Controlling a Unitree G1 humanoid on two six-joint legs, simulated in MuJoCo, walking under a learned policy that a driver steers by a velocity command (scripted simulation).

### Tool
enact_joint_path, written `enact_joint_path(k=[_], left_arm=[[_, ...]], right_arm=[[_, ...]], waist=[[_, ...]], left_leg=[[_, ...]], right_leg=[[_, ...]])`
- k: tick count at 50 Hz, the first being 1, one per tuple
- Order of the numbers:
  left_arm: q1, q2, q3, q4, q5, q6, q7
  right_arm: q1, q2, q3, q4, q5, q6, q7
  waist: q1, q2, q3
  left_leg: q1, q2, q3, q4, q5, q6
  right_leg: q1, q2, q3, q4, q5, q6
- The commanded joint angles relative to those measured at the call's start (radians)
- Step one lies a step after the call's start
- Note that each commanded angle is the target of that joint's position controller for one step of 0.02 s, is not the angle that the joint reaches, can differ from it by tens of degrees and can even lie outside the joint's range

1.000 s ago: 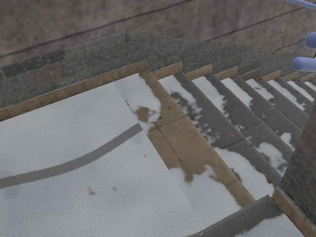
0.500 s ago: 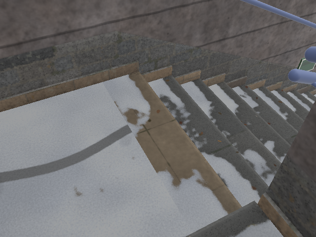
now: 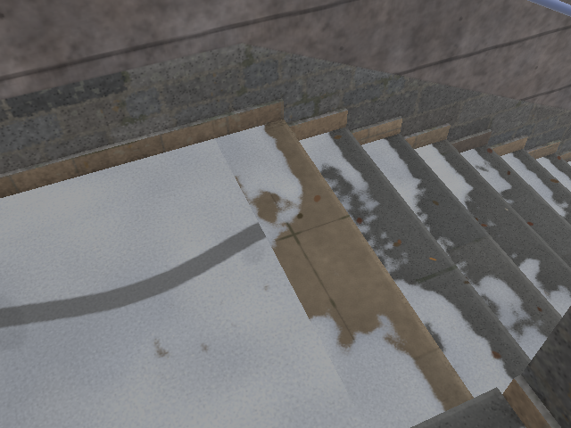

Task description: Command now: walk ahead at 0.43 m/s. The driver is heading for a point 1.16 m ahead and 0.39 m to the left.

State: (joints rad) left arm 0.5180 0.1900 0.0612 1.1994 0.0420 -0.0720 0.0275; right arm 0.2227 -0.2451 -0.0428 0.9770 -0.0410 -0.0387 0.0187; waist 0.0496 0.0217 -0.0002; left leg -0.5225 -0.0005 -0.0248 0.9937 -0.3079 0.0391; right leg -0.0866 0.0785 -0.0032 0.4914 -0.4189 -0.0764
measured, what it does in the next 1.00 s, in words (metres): goes down, turning left: left foot 0.15 m lower, then right foot 0.15 m lower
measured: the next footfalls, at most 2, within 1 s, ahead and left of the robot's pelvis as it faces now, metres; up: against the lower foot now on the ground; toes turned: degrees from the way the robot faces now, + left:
left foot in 0.26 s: +0.27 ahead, +0.12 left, -0.15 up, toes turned +6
right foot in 0.82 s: +0.69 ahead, -0.02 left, -0.31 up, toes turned +20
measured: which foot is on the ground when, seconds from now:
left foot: up 0.00-0.24, down 0.26-0.82, up 0.84-1.00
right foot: down 0.00-0.28, up 0.30-0.80, down 0.82-1.00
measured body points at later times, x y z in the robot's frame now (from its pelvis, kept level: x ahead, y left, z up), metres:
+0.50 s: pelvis +0.28 +0.06 -0.15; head +0.30 +0.07 +0.30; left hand +0.34 +0.32 -0.29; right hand +0.25 -0.18 -0.30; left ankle +0.23 +0.12 -0.88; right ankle +0.41 -0.07 -0.80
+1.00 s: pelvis +0.54 +0.03 -0.30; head +0.59 +0.03 +0.14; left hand +0.51 +0.29 -0.43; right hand +0.73 -0.17 -0.45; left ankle +0.47 +0.11 -0.79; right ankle +0.65 -0.03 -1.04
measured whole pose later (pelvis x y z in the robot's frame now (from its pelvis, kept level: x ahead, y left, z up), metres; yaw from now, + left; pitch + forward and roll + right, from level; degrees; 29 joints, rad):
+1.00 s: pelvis +0.54 +0.03 -0.30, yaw +26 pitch +0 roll +0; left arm 0.23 0.18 0.02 0.88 0.02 -0.04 0.05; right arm 0.19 -0.26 -0.05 0.81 -0.04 0.07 -0.03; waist -0.04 0.06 0.09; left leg -0.83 -0.07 0.02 1.91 -0.57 -0.01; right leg -0.35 -0.03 -0.11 0.50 -0.15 -0.04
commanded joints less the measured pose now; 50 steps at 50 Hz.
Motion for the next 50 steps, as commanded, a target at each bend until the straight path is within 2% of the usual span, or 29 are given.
enact_joint_path(k=[1,5,7,10,12,13,14,15,16,18,19,21,22,24,26,28,31,32,35,38,40,41,42,43,44,45,46,47,50], left_arm=[[0.031,0.093,0.003,-0.016,0.000,-0.038,0.009],[-0.068,0.077,-0.023,-0.062,-0.022,-0.037,0.017],[-0.054,0.063,-0.035,-0.058,-0.003,-0.037,0.012],[0.034,0.080,-0.038,-0.025,0.006,-0.024,0.028],[-0.005,0.138,-0.034,-0.027,0.030,-0.019,0.023],[0.012,0.134,-0.030,-0.016,0.003,-0.009,0.033],[0.005,0.124,-0.014,-0.016,0.001,-0.005,0.034],[0.153,0.089,-0.015,-0.042,-0.044,-0.008,0.042],[0.053,0.143,-0.017,-0.084,-0.049,-0.014,0.045],[-0.156,0.121,-0.017,-0.173,-0.016,-0.003,0.028],[-0.224,0.135,-0.009,-0.183,0.015,0.008,0.010],[-0.256,0.098,-0.005,-0.197,0.013,0.032,-0.006],[-0.363,0.084,-0.009,-0.254,0.010,0.038,-0.009],[-0.341,0.038,-0.020,-0.240,0.030,0.048,-0.024],[-0.247,0.067,-0.011,-0.201,0.006,0.054,-0.042],[-0.481,0.132,0.012,-0.282,0.009,0.031,-0.051],[-0.700,0.109,0.005,-0.382,0.018,-0.002,-0.066],[-0.701,0.099,0.000,-0.392,0.013,-0.003,-0.072],[-0.642,0.043,-0.017,-0.414,-0.010,-0.010,-0.076],[-0.479,0.068,-0.013,-0.385,-0.032,-0.025,-0.044],[-0.216,0.134,0.018,-0.298,-0.019,-0.038,-0.018],[-0.094,0.195,0.033,-0.262,-0.013,-0.037,-0.021],[0.034,0.270,0.040,-0.268,0.005,-0.032,-0.030],[0.003,0.249,0.040,-0.294,-0.028,-0.022,-0.048],[-0.082,0.175,0.023,-0.355,-0.045,-0.013,-0.038],[-0.179,0.181,0.023,-0.382,-0.035,-0.010,-0.003],[-0.220,0.147,0.009,-0.388,-0.042,0.013,0.028],[-0.197,0.160,0.002,-0.388,-0.032,0.015,0.040],[-0.235,0.152,-0.013,-0.378,-0.014,0.031,0.038]], right_arm=[[-0.144,-0.074,-0.017,-0.087,0.017,-0.009,0.008],[-0.203,-0.039,0.005,-0.116,0.016,-0.009,0.042],[-0.231,-0.013,0.017,-0.140,0.013,-0.004,0.062],[-0.283,-0.028,0.017,-0.149,0.016,-0.016,0.046],[0.066,-0.073,-0.008,-0.036,0.012,-0.028,0.012],[0.227,-0.080,-0.016,0.035,-0.006,-0.031,0.013],[0.363,-0.138,-0.042,0.099,0.001,-0.025,0.015],[0.385,-0.169,-0.030,0.079,0.003,-0.031,0.016],[0.379,-0.153,-0.030,0.054,0.032,-0.022,0.018],[0.273,-0.186,-0.052,0.024,0.021,-0.005,-0.026],[0.237,-0.140,-0.038,0.002,0.009,-0.018,-0.025],[0.181,-0.092,-0.012,-0.002,0.009,-0.039,-0.019],[0.126,-0.094,-0.010,-0.026,0.037,-0.051,-0.029],[0.125,-0.136,-0.021,-0.026,0.036,-0.042,-0.029],[0.146,-0.101,-0.021,-0.040,0.029,-0.030,-0.018],[0.260,-0.063,-0.015,-0.016,0.027,-0.034,-0.029],[0.363,-0.075,-0.025,-0.012,0.001,-0.044,-0.053],[0.344,-0.083,-0.027,-0.020,-0.015,-0.047,-0.050],[0.297,-0.057,-0.017,-0.034,0.009,-0.043,-0.040],[0.316,-0.048,-0.017,-0.028,0.000,-0.024,-0.060],[0.317,-0.090,-0.027,-0.028,0.008,0.010,-0.070],[0.341,-0.058,-0.029,-0.038,0.031,0.015,-0.069],[0.458,-0.006,-0.030,-0.059,0.110,0.026,-0.094],[0.431,-0.053,-0.018,-0.117,0.131,0.029,-0.115],[0.294,-0.079,-0.017,-0.130,0.080,0.036,-0.108],[0.140,-0.075,-0.013,-0.177,0.036,0.047,-0.086],[0.081,-0.084,-0.017,-0.194,-0.005,0.066,-0.064],[0.050,-0.060,-0.009,-0.222,-0.011,0.085,-0.047],[-0.037,-0.037,-0.005,-0.296,-0.002,0.135,-0.030]], waist=[[-0.009,-0.091,0.102],[-0.012,-0.079,0.071],[0.018,-0.071,0.123],[0.095,-0.071,0.205],[-0.055,-0.044,0.034],[-0.144,0.014,0.025],[-0.190,0.216,-0.015],[-0.069,0.317,-0.188],[-0.137,0.140,-0.290],[-0.125,0.044,-0.157],[-0.093,-0.087,-0.034],[-0.016,-0.094,0.092],[-0.011,-0.059,0.146],[0.002,0.069,0.069],[0.017,0.062,-0.004],[-0.079,-0.024,0.060],[-0.173,-0.016,0.111],[-0.183,-0.013,0.121],[-0.193,0.029,0.110],[-0.158,0.030,0.090],[-0.051,-0.063,0.015],[-0.018,-0.119,-0.047],[-0.042,-0.183,-0.287],[-0.034,-0.227,-0.459],[0.008,-0.144,-0.441],[0.022,-0.225,-0.387],[-0.021,-0.111,-0.293],[-0.029,-0.147,-0.209],[-0.100,-0.132,-0.049]], left_leg=[[-0.252,0.044,-0.086,-0.071,0.258,-0.016],[0.096,0.019,0.009,-0.365,0.796,0.017],[0.210,0.015,0.040,-0.408,0.829,0.025],[0.110,0.037,0.048,-0.573,0.677,0.022],[0.429,-0.050,0.165,-0.512,0.620,0.047],[0.503,-0.002,0.103,-0.766,0.647,0.081],[0.737,0.084,0.033,-0.727,0.872,0.110],[1.174,0.296,-0.178,-0.227,1.507,0.182],[1.239,0.353,-0.295,-0.301,1.399,0.272],[0.890,0.429,-0.558,-0.581,0.453,0.428],[0.662,0.395,-0.541,-0.590,0.304,0.392],[0.252,0.276,-0.426,-0.623,0.331,0.311],[0.044,0.167,-0.299,-0.726,0.337,0.259],[0.000,0.118,-0.236,-0.708,0.554,0.245],[0.110,0.116,-0.240,-0.639,0.566,0.244],[0.400,0.111,-0.362,-0.554,0.250,0.265],[0.532,0.122,-0.471,-0.463,0.076,0.276],[0.436,0.088,-0.443,-0.456,0.011,0.262],[0.179,-0.005,-0.323,-0.361,0.116,0.162],[0.298,-0.070,-0.303,-0.082,0.123,0.112],[0.192,-0.124,-0.236,0.281,-0.015,0.085],[-0.030,-0.174,-0.173,0.494,-0.508,0.063],[-0.233,-0.199,-0.072,0.938,-0.811,0.019],[-0.432,-0.124,-0.060,1.136,-0.739,0.004],[-0.487,-0.067,-0.035,1.090,-0.574,-0.009],[-0.533,-0.057,-0.003,1.118,-0.427,-0.025],[-0.433,-0.032,0.011,1.081,-0.323,-0.029],[-0.386,-0.041,0.011,1.080,-0.316,-0.044],[-0.334,-0.049,-0.011,0.849,-0.111,-0.067]], right_leg=[[0.066,-0.242,0.244,-0.125,0.373,-0.139],[-0.237,-0.156,0.121,-0.008,0.118,-0.085],[-0.354,-0.159,0.080,0.032,0.122,-0.071],[-0.151,-0.167,0.071,0.209,0.273,-0.073],[-0.154,-0.166,0.027,0.625,0.656,-0.080],[-0.138,-0.145,-0.003,0.894,0.651,-0.074],[-0.352,-0.024,-0.076,1.326,-0.053,-0.040],[-0.759,-0.040,-0.003,1.547,-0.465,0.000],[-0.911,-0.076,-0.003,1.517,-0.342,0.006],[-1.031,-0.128,-0.013,1.402,-0.212,0.058],[-0.974,-0.190,0.051,1.241,-0.157,0.054],[-0.761,-0.212,0.090,0.892,0.102,0.059],[-0.578,-0.194,0.051,0.590,0.247,0.091],[-0.351,-0.143,-0.010,0.505,0.365,0.102],[-0.363,-0.152,0.002,0.565,0.531,0.071],[-0.715,-0.188,0.082,0.417,0.669,0.053],[-0.875,-0.189,0.133,0.249,0.679,0.087],[-0.788,-0.165,0.101,0.184,0.726,0.094],[-0.355,-0.089,0.039,-0.007,0.851,0.086],[-0.213,-0.110,0.082,-0.249,0.952,0.096],[0.109,-0.164,0.042,-0.383,1.167,0.108],[0.387,-0.275,0.106,-0.242,1.382,0.106],[0.726,-0.515,0.168,0.203,2.093,0.024],[0.850,-0.654,0.282,0.296,2.118,-0.098],[0.694,-0.605,0.242,0.178,1.670,-0.138],[0.525,-0.613,0.297,0.037,1.276,-0.247],[0.265,-0.552,0.261,-0.062,1.079,-0.245],[0.098,-0.569,0.242,-0.081,1.217,-0.280],[-0.238,-0.426,0.054,-0.110,0.947,-0.190]])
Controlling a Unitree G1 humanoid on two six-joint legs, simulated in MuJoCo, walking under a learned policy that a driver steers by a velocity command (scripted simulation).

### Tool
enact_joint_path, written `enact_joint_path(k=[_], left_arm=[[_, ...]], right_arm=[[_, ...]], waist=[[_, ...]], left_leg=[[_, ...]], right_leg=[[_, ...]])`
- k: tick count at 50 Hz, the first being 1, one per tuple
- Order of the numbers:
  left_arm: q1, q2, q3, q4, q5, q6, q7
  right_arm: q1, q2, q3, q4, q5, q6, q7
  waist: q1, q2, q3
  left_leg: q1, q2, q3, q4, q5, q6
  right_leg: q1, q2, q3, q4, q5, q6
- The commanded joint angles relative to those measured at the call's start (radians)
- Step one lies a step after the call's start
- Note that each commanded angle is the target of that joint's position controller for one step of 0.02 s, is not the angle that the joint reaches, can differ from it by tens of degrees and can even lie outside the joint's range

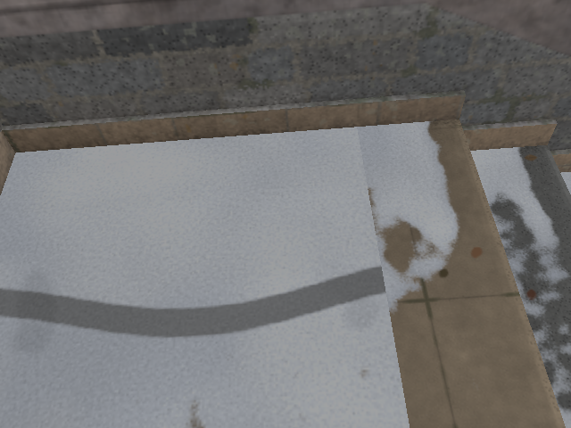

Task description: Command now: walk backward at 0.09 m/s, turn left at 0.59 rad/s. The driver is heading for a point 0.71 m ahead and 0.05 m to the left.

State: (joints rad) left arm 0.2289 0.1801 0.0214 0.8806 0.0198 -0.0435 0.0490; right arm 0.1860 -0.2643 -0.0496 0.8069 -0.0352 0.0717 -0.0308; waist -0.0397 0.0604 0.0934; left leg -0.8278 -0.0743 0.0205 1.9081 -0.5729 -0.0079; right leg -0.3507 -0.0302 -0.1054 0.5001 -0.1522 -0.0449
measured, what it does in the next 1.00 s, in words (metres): walks ahead: left foot, then right foot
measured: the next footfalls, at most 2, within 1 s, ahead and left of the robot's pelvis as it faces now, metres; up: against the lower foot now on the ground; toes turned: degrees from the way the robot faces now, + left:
left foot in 0.38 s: +0.05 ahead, +0.16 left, +0.00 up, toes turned +16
right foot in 0.88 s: +0.44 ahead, +0.12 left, +0.00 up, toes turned +13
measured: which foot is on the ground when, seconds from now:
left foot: up 0.00-0.36, down 0.38-0.90, up 0.92-1.00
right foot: down 0.00-0.38, up 0.40-0.86, down 0.88-1.00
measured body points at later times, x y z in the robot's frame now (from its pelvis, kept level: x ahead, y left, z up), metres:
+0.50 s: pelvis +0.08 +0.08 -0.01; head +0.06 +0.11 +0.43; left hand +0.09 +0.36 -0.15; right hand +0.24 -0.13 -0.11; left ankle +0.01 +0.15 -0.73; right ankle +0.11 -0.07 -0.65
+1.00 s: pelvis +0.33 +0.14 -0.01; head +0.36 +0.14 +0.44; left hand +0.40 +0.42 -0.13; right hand +0.43 -0.10 -0.15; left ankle +0.19 +0.23 -0.63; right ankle +0.40 +0.11 -0.73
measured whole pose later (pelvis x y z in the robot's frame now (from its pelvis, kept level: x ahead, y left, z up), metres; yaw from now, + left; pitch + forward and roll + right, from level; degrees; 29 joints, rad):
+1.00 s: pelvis +0.33 +0.14 -0.01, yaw +10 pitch +0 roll +0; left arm 0.19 0.25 0.05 0.83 0.01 -0.04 -0.03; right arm 0.32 -0.23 -0.01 0.85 -0.04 -0.08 0.00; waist -0.01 0.02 0.06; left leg -0.35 -0.02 -0.01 1.24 -0.34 0.05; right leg -0.36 0.14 -0.02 0.54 -0.18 -0.13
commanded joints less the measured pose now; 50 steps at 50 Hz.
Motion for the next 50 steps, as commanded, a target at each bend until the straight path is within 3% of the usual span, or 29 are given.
enact_joint_path(k=[1,2,4,7,9,10,12,15,16,18,19,20,21,22,24,25,27,29,34,38,40,42,43,44,45,46,47,48,50], left_arm=[[0.055,0.169,0.025,-0.062,0.006,0.003,0.022],[0.060,0.154,0.016,-0.076,-0.003,0.008,0.023],[0.064,0.164,0.018,-0.109,0.006,0.009,0.019],[0.115,0.172,0.026,-0.136,0.012,0.009,0.010],[0.117,0.197,0.040,-0.150,0.004,0.000,0.004],[0.123,0.225,0.052,-0.153,0.007,-0.004,0.003],[0.107,0.265,0.066,-0.152,0.010,-0.002,0.002],[0.122,0.311,0.089,-0.147,0.012,0.016,-0.021],[0.128,0.304,0.089,-0.133,0.013,0.025,-0.027],[0.148,0.262,0.086,-0.107,0.047,0.053,-0.036],[0.121,0.166,0.070,-0.114,0.061,0.058,-0.047],[0.048,0.022,0.027,-0.161,0.065,0.053,-0.065],[-0.120,0.091,0.039,-0.275,0.053,0.032,-0.081],[-0.147,0.122,0.042,-0.295,0.051,0.011,-0.076],[-0.033,0.136,0.033,-0.209,0.046,-0.001,-0.069],[0.027,0.152,0.039,-0.163,0.046,0.007,-0.073],[0.057,0.172,0.046,-0.133,0.035,0.023,-0.082],[-0.006,0.139,0.031,-0.144,0.026,0.031,-0.087],[-0.187,0.093,0.007,-0.178,0.010,0.029,-0.105],[-0.283,0.083,-0.005,-0.200,0.004,0.018,-0.127],[-0.260,0.090,-0.002,-0.188,0.021,0.011,-0.129],[-0.118,0.110,0.011,-0.145,0.008,0.001,-0.120],[0.036,0.138,0.025,-0.097,0.013,-0.013,-0.113],[0.176,0.185,0.046,-0.068,0.021,-0.022,-0.094],[0.253,0.336,0.090,-0.077,0.038,-0.015,-0.077],[0.232,0.287,0.086,-0.057,-0.021,0.001,-0.080],[0.164,0.279,0.083,-0.055,-0.020,0.006,-0.073],[0.114,0.228,0.074,-0.060,-0.015,0.010,-0.067],[0.050,0.166,0.058,-0.065,-0.014,0.005,-0.061]], right_arm=[[-0.046,-0.004,0.006,-0.170,-0.005,0.033,0.029],[-0.048,0.007,0.009,-0.187,-0.006,0.035,0.041],[-0.060,0.029,0.015,-0.216,-0.014,0.044,0.041],[-0.159,0.023,0.015,-0.275,-0.038,0.061,0.032],[-0.188,-0.009,0.009,-0.307,-0.042,0.053,0.045],[-0.212,-0.013,0.010,-0.323,-0.035,0.044,0.053],[-0.256,-0.018,0.013,-0.338,0.006,0.022,0.075],[-0.217,-0.044,0.001,-0.308,0.040,0.010,0.089],[-0.193,-0.057,-0.001,-0.292,0.045,0.002,0.090],[0.006,-0.054,-0.009,-0.195,0.057,-0.029,0.084],[0.184,-0.081,-0.018,-0.115,0.040,-0.049,0.070],[0.265,-0.110,0.005,-0.126,0.047,-0.070,0.062],[0.283,-0.240,-0.028,-0.160,0.054,-0.076,0.042],[0.243,-0.232,-0.031,-0.145,0.018,-0.082,0.023],[0.133,-0.163,-0.018,-0.151,0.009,-0.085,0.021],[0.087,-0.121,-0.007,-0.161,0.010,-0.095,0.024],[0.144,-0.100,-0.004,-0.115,0.025,-0.120,0.035],[0.244,-0.107,-0.012,-0.058,0.041,-0.129,0.034],[0.358,-0.075,-0.003,0.030,0.023,-0.133,0.023],[0.353,-0.094,-0.002,0.066,0.006,-0.149,0.007],[0.338,-0.093,0.004,0.068,0.013,-0.156,-0.003],[0.340,-0.119,0.003,0.084,-0.004,-0.156,-0.010],[0.318,-0.147,-0.003,0.083,-0.014,-0.147,-0.009],[0.315,-0.140,0.004,0.071,-0.003,-0.153,-0.002],[0.384,-0.047,0.025,0.022,0.034,-0.156,0.027],[0.274,-0.134,0.000,-0.001,-0.010,-0.168,0.026],[0.175,-0.133,0.000,-0.040,-0.006,-0.175,0.032],[0.137,-0.123,0.006,-0.049,-0.001,-0.186,0.034],[0.147,-0.099,0.008,-0.044,-0.013,-0.159,0.031]], waist=[[-0.022,-0.197,-0.136],[-0.028,-0.162,-0.166],[-0.031,-0.166,-0.207],[0.003,-0.170,-0.177],[0.015,-0.159,-0.146],[0.033,-0.163,-0.137],[0.063,-0.174,-0.122],[0.100,-0.265,-0.111],[0.104,-0.240,-0.088],[0.035,-0.063,-0.073],[-0.030,0.160,-0.068],[-0.022,0.308,0.014],[-0.097,0.256,0.013],[-0.038,0.126,0.068],[0.067,0.101,0.040],[0.091,0.097,-0.001],[0.098,0.054,-0.055],[0.064,0.009,-0.068],[0.003,0.008,-0.017],[-0.019,0.021,0.039],[-0.010,0.009,0.002],[0.044,0.064,-0.095],[0.114,0.081,-0.169],[0.188,0.038,-0.254],[0.159,-0.239,-0.409],[0.174,-0.175,-0.438],[0.139,-0.168,-0.242],[0.110,-0.093,-0.142],[0.029,-0.067,-0.046]], left_leg=[[-0.059,0.019,-0.072,-0.103,0.237,-0.031],[-0.037,0.007,-0.080,-0.141,0.309,-0.038],[-0.098,0.010,-0.062,-0.115,0.381,-0.051],[-0.211,0.061,-0.070,-0.153,0.391,-0.044],[-0.195,0.106,-0.075,-0.343,0.413,-0.048],[-0.140,0.128,-0.070,-0.474,0.417,-0.047],[0.089,0.152,-0.050,-0.768,0.365,-0.038],[0.422,0.096,0.084,-1.028,0.098,0.003],[0.498,0.090,0.104,-1.101,0.098,0.023],[0.706,0.052,0.103,-1.262,0.064,0.074],[0.778,0.058,0.009,-1.333,-0.029,0.093],[0.752,0.285,-0.444,-1.376,-0.129,0.131],[0.759,0.402,-0.870,-1.779,-0.173,0.227],[0.745,0.430,-0.891,-1.781,-0.141,0.272],[0.670,0.317,-0.563,-1.654,0.149,0.236],[0.639,0.271,-0.451,-1.652,0.325,0.221],[0.662,0.240,-0.345,-1.627,0.716,0.210],[0.765,0.243,-0.284,-1.628,0.856,0.207],[0.893,0.249,-0.149,-1.683,0.826,0.166],[0.907,0.289,-0.091,-1.725,0.870,0.162],[0.932,0.280,-0.036,-1.657,1.123,0.143],[0.980,0.266,-0.006,-1.437,1.422,0.123],[0.935,0.252,0.019,-1.230,1.436,0.115],[0.725,0.236,0.043,-0.990,1.214,0.099],[0.321,0.048,0.078,-0.516,0.529,0.030],[0.166,-0.017,-0.088,-0.446,0.099,0.047],[0.067,0.043,-0.117,-0.461,0.166,0.063],[0.090,0.091,-0.101,-0.552,0.243,0.064],[0.212,0.141,-0.094,-0.697,0.278,0.040]], right_leg=[[0.009,-0.323,0.158,-0.095,0.655,-0.221],[0.006,-0.303,0.155,-0.083,0.620,-0.225],[0.045,-0.320,0.188,-0.093,0.329,-0.217],[0.097,-0.314,0.250,-0.167,-0.273,-0.179],[0.134,-0.316,0.264,-0.227,-0.483,-0.145],[0.138,-0.324,0.250,-0.245,-0.522,-0.129],[0.051,-0.324,0.169,-0.293,-0.528,-0.094],[-0.033,-0.323,0.043,-0.305,-0.642,-0.055],[-0.053,-0.342,0.036,-0.283,-0.708,-0.050],[-0.127,-0.303,-0.044,-0.045,-0.716,-0.017],[-0.220,-0.188,-0.138,0.384,-0.658,0.007],[-0.563,-0.101,-0.052,0.831,-0.623,0.022],[-0.762,0.012,0.082,0.830,-0.479,0.041],[-0.788,-0.021,0.144,0.843,-0.353,0.037],[-0.668,-0.057,0.126,0.788,-0.170,0.048],[-0.559,-0.069,0.112,0.743,-0.091,0.061],[-0.445,-0.060,0.095,0.719,-0.034,0.077],[-0.474,-0.057,0.085,0.661,-0.009,0.075],[-0.475,0.006,0.087,0.405,0.112,0.031],[-0.373,0.040,0.069,0.200,0.132,-0.022],[-0.247,0.080,0.004,0.116,0.070,-0.064],[-0.075,0.146,-0.027,0.089,-0.012,-0.105],[0.092,0.172,-0.027,0.035,-0.035,-0.130],[0.364,0.066,0.117,0.038,-0.015,-0.179],[0.685,-0.272,0.709,-0.005,-0.097,-0.385],[0.714,-0.290,0.935,-0.163,-0.127,-0.386],[0.578,-0.254,0.787,-0.183,-0.176,-0.344],[0.423,-0.223,0.673,-0.220,-0.103,-0.303],[0.178,-0.129,0.524,-0.259,0.076,-0.243]])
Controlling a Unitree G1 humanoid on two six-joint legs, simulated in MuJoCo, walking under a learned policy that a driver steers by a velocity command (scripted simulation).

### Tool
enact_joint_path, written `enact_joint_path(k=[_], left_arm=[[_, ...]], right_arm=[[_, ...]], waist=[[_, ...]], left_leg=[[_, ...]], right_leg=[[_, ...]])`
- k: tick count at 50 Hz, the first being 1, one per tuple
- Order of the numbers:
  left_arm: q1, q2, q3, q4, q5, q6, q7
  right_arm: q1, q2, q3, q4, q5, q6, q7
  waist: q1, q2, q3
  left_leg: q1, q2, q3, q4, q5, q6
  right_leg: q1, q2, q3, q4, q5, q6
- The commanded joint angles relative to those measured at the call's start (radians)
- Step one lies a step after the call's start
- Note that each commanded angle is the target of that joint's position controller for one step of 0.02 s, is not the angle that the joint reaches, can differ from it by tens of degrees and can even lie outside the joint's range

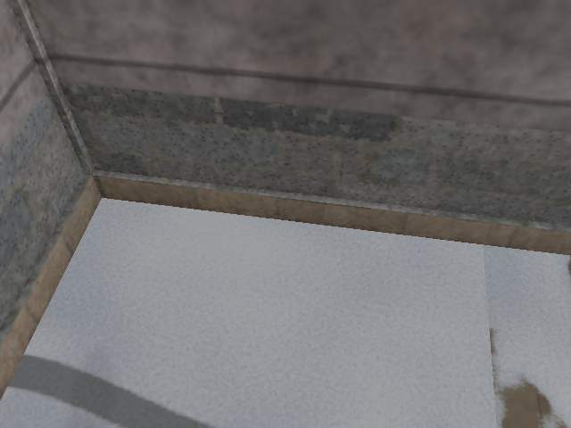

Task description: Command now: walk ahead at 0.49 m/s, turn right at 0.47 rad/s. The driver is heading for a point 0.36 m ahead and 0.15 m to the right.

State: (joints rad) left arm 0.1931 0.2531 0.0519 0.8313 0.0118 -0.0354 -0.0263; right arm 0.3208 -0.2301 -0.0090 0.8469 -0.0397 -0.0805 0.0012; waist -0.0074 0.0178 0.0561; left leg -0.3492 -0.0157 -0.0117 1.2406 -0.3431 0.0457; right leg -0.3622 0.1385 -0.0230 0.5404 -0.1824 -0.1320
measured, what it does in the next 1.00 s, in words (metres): walks ahead, turning right: left foot, then right foot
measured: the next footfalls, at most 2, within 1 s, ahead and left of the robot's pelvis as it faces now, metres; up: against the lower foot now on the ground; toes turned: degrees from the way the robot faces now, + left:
left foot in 0.40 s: +0.44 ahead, +0.10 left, +0.00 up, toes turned -16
right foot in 0.82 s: +0.39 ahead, -0.11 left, +0.00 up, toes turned -15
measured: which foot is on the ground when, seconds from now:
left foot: up 0.00-0.38, down 0.40-1.00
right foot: down 0.00-0.42, up 0.44-0.80, down 0.82-1.00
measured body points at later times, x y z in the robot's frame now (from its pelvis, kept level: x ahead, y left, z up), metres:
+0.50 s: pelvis +0.29 +0.04 +0.00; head +0.33 +0.04 +0.45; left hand +0.35 +0.32 -0.13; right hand +0.43 -0.24 -0.08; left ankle +0.40 +0.11 -0.73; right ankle +0.11 -0.03 -0.65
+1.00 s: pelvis +0.36 +0.01 +0.02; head +0.36 +0.00 +0.47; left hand +0.55 +0.21 -0.11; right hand +0.35 -0.23 -0.13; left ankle +0.40 +0.11 -0.73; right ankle +0.35 -0.09 -0.73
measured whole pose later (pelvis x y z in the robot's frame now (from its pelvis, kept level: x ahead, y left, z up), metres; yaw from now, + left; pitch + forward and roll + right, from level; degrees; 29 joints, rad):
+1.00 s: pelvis +0.36 +0.01 +0.02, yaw -17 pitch -1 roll +0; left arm 0.12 0.22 -0.01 1.02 0.00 -0.03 0.03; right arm 0.21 -0.20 0.00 1.02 0.00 -0.05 -0.03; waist -0.03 0.03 0.01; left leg -0.16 -0.01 0.03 0.37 -0.19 0.02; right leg -0.19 0.03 0.04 0.39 -0.18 -0.02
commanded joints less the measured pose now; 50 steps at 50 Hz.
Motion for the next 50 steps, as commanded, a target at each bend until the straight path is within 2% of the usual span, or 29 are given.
enact_joint_path(k=[1,4,6,9,12,14,15,16,18,19,20,21,22,23,24,25,28,29,31,33,36,38,40,41,42,43,44,47,50], left_arm=[[0.078,0.083,0.021,-0.015,-0.012,-0.010,0.015],[0.107,0.132,0.034,-0.011,-0.024,-0.026,0.015],[0.145,0.141,0.039,-0.013,-0.019,-0.022,0.015],[0.229,0.143,0.045,-0.003,-0.018,-0.018,0.019],[0.300,0.157,0.051,0.002,-0.014,-0.017,0.028],[0.297,0.199,0.069,0.001,-0.004,-0.034,0.037],[0.279,0.216,0.077,-0.005,0.007,-0.044,0.041],[0.260,0.217,0.079,-0.006,0.006,-0.049,0.044],[0.276,0.147,0.057,0.013,-0.002,-0.040,0.045],[0.281,0.139,0.049,0.017,-0.006,-0.033,0.044],[0.266,0.152,0.053,0.013,-0.021,-0.040,0.034],[0.254,0.126,0.046,-0.015,-0.018,-0.046,0.033],[0.429,0.008,0.018,-0.009,-0.067,-0.035,0.035],[0.383,0.127,0.031,0.023,-0.027,-0.025,0.046],[0.258,0.134,0.033,0.022,-0.009,-0.024,0.038],[0.196,0.117,0.026,0.004,-0.010,-0.022,0.035],[0.199,0.062,0.006,0.019,0.014,0.016,0.027],[0.205,0.073,0.012,0.036,0.018,0.022,0.033],[0.173,0.063,0.006,0.044,0.025,0.032,0.032],[0.105,0.049,-0.007,0.043,0.017,0.049,0.044],[0.033,0.063,-0.018,0.060,0.008,0.068,0.068],[-0.002,0.067,-0.026,0.071,0.010,0.066,0.074],[-0.043,0.075,-0.037,0.074,0.028,0.052,0.077],[-0.043,0.111,-0.033,0.075,0.037,0.040,0.084],[-0.091,0.172,-0.022,0.078,0.015,0.033,0.083],[-0.100,0.118,-0.034,0.090,-0.013,0.023,0.071],[-0.109,0.092,-0.042,0.098,-0.017,0.012,0.063],[-0.049,0.084,-0.044,0.166,-0.017,-0.008,0.057],[-0.052,0.085,-0.045,0.190,-0.016,-0.011,0.059]], right_arm=[[0.029,-0.114,-0.029,-0.078,-0.013,0.013,-0.004],[-0.008,-0.096,-0.028,-0.096,-0.016,0.040,0.000],[-0.124,-0.093,-0.028,-0.132,-0.014,0.040,0.006],[-0.277,-0.090,-0.026,-0.180,-0.010,0.037,0.011],[-0.372,-0.086,-0.021,-0.212,-0.004,0.033,0.021],[-0.464,-0.086,-0.010,-0.241,-0.003,0.018,0.025],[-0.492,-0.114,-0.017,-0.252,0.003,0.003,0.022],[-0.484,-0.125,-0.020,-0.251,0.007,-0.006,0.020],[-0.342,-0.120,-0.019,-0.215,0.008,-0.009,0.015],[-0.242,-0.134,-0.029,-0.181,0.009,-0.015,0.004],[-0.108,-0.161,-0.036,-0.154,-0.004,-0.026,-0.008],[0.060,-0.221,-0.047,-0.136,-0.015,-0.041,-0.026],[0.066,-0.303,-0.075,-0.119,-0.009,-0.039,-0.022],[0.039,-0.246,-0.083,-0.107,0.020,-0.025,-0.016],[-0.027,-0.151,-0.059,-0.105,0.021,-0.027,-0.013],[-0.087,-0.102,-0.041,-0.095,0.021,-0.029,-0.008],[-0.092,-0.096,-0.031,-0.029,0.039,-0.040,-0.004],[-0.103,-0.124,-0.038,-0.027,0.035,-0.048,0.001],[-0.130,-0.117,-0.033,-0.009,0.029,-0.053,0.010],[-0.152,-0.097,-0.018,0.003,0.038,-0.049,-0.006],[-0.122,-0.125,-0.022,0.038,0.043,-0.029,-0.021],[-0.130,-0.125,-0.022,0.052,0.045,-0.013,-0.027],[-0.125,-0.099,-0.014,0.065,0.049,-0.008,-0.032],[-0.123,-0.078,-0.008,0.065,0.045,-0.008,-0.033],[-0.034,-0.051,-0.005,0.083,0.054,0.003,-0.033],[-0.037,-0.059,-0.005,0.111,0.041,0.016,-0.041],[-0.061,-0.072,-0.010,0.111,0.033,0.024,-0.046],[-0.067,-0.080,-0.009,0.138,0.036,0.023,-0.038],[-0.084,-0.066,-0.004,0.163,0.040,0.019,-0.037]], waist=[[-0.022,-0.020,-0.011],[-0.035,-0.053,-0.031],[-0.003,-0.073,-0.016],[0.056,-0.066,-0.003],[0.100,-0.071,-0.006],[0.116,-0.067,0.002],[0.117,-0.073,0.011],[0.103,-0.083,0.007],[0.067,-0.108,-0.033],[0.025,-0.112,-0.070],[-0.038,-0.109,-0.151],[-0.096,-0.015,-0.299],[-0.022,0.282,-0.436],[-0.008,0.118,-0.376],[-0.019,0.045,-0.270],[0.002,0.016,-0.199],[0.057,0.063,-0.165],[0.057,0.090,-0.173],[0.079,0.084,-0.185],[0.079,0.115,-0.178],[0.045,0.128,-0.151],[0.037,0.128,-0.125],[0.041,0.062,-0.086],[0.026,0.008,-0.076],[-0.041,-0.095,-0.066],[-0.030,-0.067,-0.073],[-0.029,-0.075,-0.059],[-0.016,-0.101,-0.051],[-0.014,-0.060,-0.039]], left_leg=[[-0.229,0.086,-0.057,-0.062,0.050,-0.030],[-0.211,0.091,-0.028,-0.165,0.118,-0.070],[-0.259,0.100,-0.016,-0.266,0.224,-0.089],[-0.314,0.089,-0.016,-0.408,0.358,-0.099],[-0.348,0.061,-0.020,-0.512,0.373,-0.101],[-0.347,0.042,-0.023,-0.606,0.343,-0.097],[-0.329,0.042,-0.042,-0.659,0.343,-0.092],[-0.282,0.039,-0.054,-0.707,0.342,-0.084],[-0.084,-0.015,-0.008,-0.763,0.319,-0.044],[0.032,-0.043,0.009,-0.808,0.326,-0.025],[0.243,0.014,-0.016,-0.830,0.452,0.012],[0.507,0.210,-0.174,-0.789,0.529,0.049],[0.765,0.511,-0.534,-0.740,0.931,0.238],[0.617,0.459,-0.552,-0.793,0.791,0.231],[0.495,0.380,-0.413,-0.831,0.761,0.199],[0.398,0.327,-0.312,-0.871,0.876,0.163],[0.253,0.268,-0.182,-0.906,1.038,0.144],[0.247,0.258,-0.150,-0.913,1.073,0.150],[0.171,0.230,-0.071,-0.921,1.053,0.138],[0.131,0.215,-0.047,-0.914,1.043,0.134],[0.099,0.216,-0.074,-0.942,0.762,0.115],[0.065,0.207,-0.098,-0.947,0.476,0.102],[0.001,0.183,-0.128,-0.946,0.192,0.049],[-0.031,0.165,-0.127,-0.919,0.160,0.020],[0.027,0.076,-0.061,-0.922,0.073,-0.007],[0.188,0.071,-0.043,-0.915,0.102,-0.021],[0.215,0.078,-0.051,-0.911,0.147,-0.020],[0.191,0.109,-0.071,-0.919,0.194,-0.015],[0.177,0.108,-0.067,-0.924,0.189,-0.018]], right_leg=[[0.138,-0.277,0.404,-0.308,0.182,-0.149],[0.069,-0.236,0.337,-0.330,0.265,-0.156],[0.074,-0.216,0.336,-0.349,0.199,-0.135],[0.150,-0.206,0.358,-0.332,0.211,-0.086],[0.258,-0.217,0.405,-0.299,0.241,-0.081],[0.321,-0.241,0.436,-0.288,0.258,-0.088],[0.337,-0.264,0.470,-0.286,0.252,-0.077],[0.348,-0.271,0.479,-0.272,0.275,-0.064],[0.340,-0.232,0.418,-0.166,0.539,-0.020],[0.335,-0.186,0.385,-0.038,0.698,0.013],[0.259,-0.132,0.340,0.129,0.693,0.051],[0.109,-0.089,0.299,0.352,0.347,0.066],[-0.160,0.056,0.182,0.664,-0.477,0.107],[-0.208,-0.041,0.150,0.696,-0.386,0.088],[-0.193,-0.067,0.145,0.678,-0.294,0.096],[-0.167,-0.096,0.142,0.630,-0.241,0.106],[-0.069,-0.108,0.141,0.556,-0.223,0.123],[-0.054,-0.094,0.121,0.533,-0.212,0.123],[0.031,-0.103,0.101,0.378,-0.164,0.137],[0.109,-0.114,0.078,0.231,-0.123,0.153],[0.179,-0.118,0.051,0.100,-0.080,0.147],[0.225,-0.126,0.044,-0.003,-0.062,0.134],[0.305,-0.164,0.092,-0.176,0.019,0.115],[0.356,-0.264,0.192,-0.215,0.123,0.094],[0.243,-0.338,0.286,-0.224,0.168,0.033],[0.124,-0.340,0.275,-0.243,0.118,0.015],[0.107,-0.298,0.242,-0.244,0.094,0.036],[0.167,-0.238,0.186,-0.234,0.069,0.069],[0.178,-0.245,0.192,-0.234,0.097,0.062]])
